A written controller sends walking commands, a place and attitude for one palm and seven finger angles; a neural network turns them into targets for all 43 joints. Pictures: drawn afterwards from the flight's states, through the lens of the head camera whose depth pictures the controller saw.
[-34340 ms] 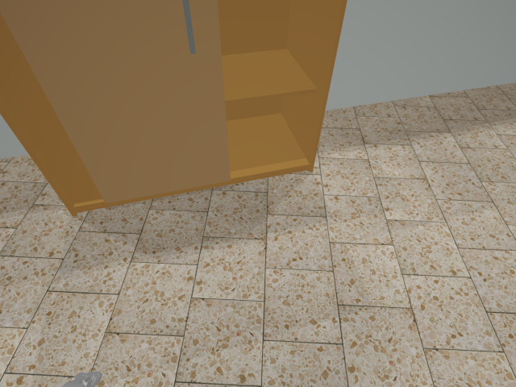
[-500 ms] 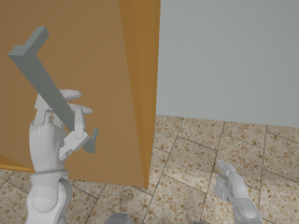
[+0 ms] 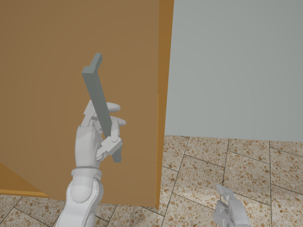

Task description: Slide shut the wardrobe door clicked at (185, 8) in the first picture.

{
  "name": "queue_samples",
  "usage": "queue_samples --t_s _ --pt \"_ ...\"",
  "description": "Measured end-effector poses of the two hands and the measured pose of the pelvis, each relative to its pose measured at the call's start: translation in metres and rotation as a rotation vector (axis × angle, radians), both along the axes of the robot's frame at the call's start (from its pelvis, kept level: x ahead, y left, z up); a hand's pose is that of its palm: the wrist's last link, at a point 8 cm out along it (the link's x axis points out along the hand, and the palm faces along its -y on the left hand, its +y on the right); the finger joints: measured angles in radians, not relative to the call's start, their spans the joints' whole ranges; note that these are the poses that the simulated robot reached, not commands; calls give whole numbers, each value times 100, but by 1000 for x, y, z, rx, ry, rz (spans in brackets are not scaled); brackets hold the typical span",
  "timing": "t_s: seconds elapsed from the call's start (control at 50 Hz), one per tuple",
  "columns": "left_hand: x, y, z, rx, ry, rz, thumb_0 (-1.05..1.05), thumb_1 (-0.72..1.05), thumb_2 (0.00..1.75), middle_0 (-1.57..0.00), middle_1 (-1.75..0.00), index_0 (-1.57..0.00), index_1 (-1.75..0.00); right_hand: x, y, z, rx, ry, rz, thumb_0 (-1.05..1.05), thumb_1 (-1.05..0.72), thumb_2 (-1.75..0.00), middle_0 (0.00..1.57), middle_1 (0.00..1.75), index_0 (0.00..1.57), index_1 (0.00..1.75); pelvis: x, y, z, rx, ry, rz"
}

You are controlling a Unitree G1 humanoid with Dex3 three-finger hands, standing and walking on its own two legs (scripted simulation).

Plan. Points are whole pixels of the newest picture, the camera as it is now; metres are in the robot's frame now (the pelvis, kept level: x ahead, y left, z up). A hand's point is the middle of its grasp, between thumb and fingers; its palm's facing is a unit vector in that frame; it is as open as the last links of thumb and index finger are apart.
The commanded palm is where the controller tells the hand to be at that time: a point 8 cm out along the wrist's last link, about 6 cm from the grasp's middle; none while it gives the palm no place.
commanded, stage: stop walking and hold the door there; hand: left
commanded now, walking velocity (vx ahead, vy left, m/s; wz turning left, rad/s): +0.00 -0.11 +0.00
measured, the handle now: (109, 119) +0.31 +0.13 +0.15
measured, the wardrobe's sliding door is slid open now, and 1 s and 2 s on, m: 0.00 0.00 0.00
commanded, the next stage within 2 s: loosen the grip on the handle in 0.36 s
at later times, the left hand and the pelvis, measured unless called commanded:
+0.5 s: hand (117, 137) +0.27 +0.10 +0.15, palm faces +0.12 -0.99 -0.08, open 6.0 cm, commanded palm +0.23 +0.14 +0.15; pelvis -0.02 -0.01 +0.00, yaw +0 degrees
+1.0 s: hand (119, 133) +0.28 +0.10 +0.15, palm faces +0.20 -0.98 -0.06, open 14.1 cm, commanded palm +0.23 +0.14 +0.15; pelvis -0.01 -0.05 -0.01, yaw +2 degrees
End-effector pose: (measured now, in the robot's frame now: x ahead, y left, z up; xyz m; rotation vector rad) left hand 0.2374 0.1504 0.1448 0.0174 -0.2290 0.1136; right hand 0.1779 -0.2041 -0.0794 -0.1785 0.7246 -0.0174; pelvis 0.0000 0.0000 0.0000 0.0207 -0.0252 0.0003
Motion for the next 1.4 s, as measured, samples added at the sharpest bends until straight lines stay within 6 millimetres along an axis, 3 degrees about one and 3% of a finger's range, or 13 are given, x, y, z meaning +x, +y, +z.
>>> queue_samples --t_s 0.22,0.46,0.54,0.62,0.7,0.82,0.92,1.08,1.4 --pt "-1 -3 0 20 0 38 2 82 83 -39 -140 -23 -141 0 -5 -2 20 -10 16 1 -90 -90 20 30 20 30 -12 -11 -1 -21 12 -2" --pt "-1 -3 0 15 5 41 2 82 84 -39 -140 -23 -141 -17 -20 -4 -12 8 -28 1 -90 -90 20 30 20 30 -14 -12 0 -26 5 -2" --pt "16 8 1 73 3 -5 2 71 81 -42 -140 -27 -141 -21 -17 -4 3 -10 -63 1 -90 -90 20 30 20 30 -21 -18 -3 -10 -6 0" --pt "12 8 4 2 -2 34 2 56 74 -49 -140 -35 -141 -22 -18 0 18 -52 -34 1 -90 -90 20 30 20 30 -24 -25 -6 -10 -11 3" --pt "5 -2 6 0 -19 76 1 28 61 -48 -140 -38 -140 -21 -24 1 22 -97 4 1 -90 -90 20 30 20 30 -26 -31 -10 -12 -24 13" --pt "4 -4 6 30 -16 106 1 -19 37 -44 -137 -32 -137 -21 -42 0 12 -114 8 1 -90 -90 21 30 20 30 -26 -41 -13 -13 -34 15" --pt "5 -3 6 58 -20 92 0 -41 26 -38 -131 -27 -132 -21 -58 -6 -9 -90 -4 1 -90 -90 21 30 20 30 -20 -48 -12 -14 -32 22" --pt "6 -4 6 58 -14 86 0 -53 21 -36 -125 -25 -121 -15 -74 -16 -20 -42 -12 1 -90 -90 20 30 20 30 -4 -56 -11 -7 -10 32" --pt "6 5 6 85 -8 48 -1 -55 20 -37 -122 -24 -116 5 -77 -16 -7 -59 -22 1 -90 -90 20 30 20 30 9 -61 -12 4 9 34"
